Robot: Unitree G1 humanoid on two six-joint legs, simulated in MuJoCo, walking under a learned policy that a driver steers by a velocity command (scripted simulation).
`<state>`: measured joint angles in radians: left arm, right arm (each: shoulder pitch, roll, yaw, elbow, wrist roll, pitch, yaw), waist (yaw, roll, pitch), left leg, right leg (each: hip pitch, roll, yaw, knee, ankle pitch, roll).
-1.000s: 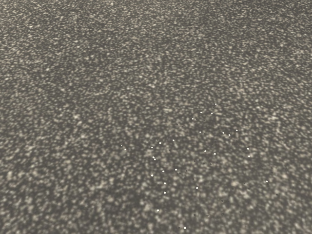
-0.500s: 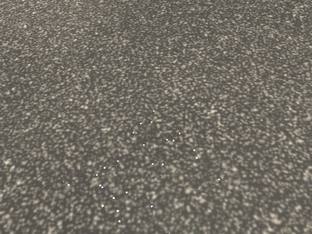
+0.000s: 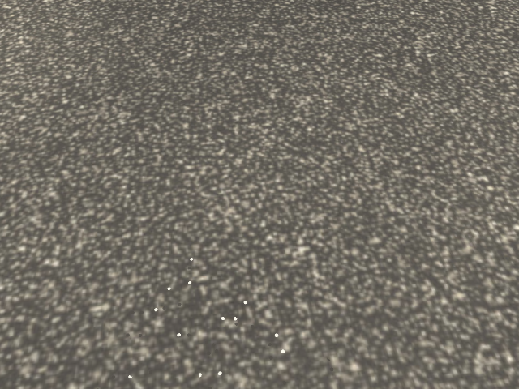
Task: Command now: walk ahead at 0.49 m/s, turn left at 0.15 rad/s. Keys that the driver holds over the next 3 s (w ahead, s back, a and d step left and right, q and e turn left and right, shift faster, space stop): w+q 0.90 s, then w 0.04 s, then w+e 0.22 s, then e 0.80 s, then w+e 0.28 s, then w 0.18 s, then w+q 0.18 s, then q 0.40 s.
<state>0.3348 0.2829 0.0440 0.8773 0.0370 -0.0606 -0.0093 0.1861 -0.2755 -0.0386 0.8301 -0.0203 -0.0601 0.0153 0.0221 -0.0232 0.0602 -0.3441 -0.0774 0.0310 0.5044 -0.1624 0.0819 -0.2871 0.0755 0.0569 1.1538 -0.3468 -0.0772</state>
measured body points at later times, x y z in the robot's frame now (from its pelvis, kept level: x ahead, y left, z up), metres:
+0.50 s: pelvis +0.27 -0.03 +0.01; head +0.30 -0.04 +0.46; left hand +0.37 +0.26 -0.08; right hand +0.37 -0.29 -0.13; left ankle +0.15 +0.06 -0.65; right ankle +0.33 -0.11 -0.73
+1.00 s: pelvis +0.49 +0.10 -0.01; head +0.52 +0.13 +0.44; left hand +0.37 +0.34 -0.14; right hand +0.78 -0.01 -0.11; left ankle +0.51 +0.17 -0.73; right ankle +0.44 -0.08 -0.63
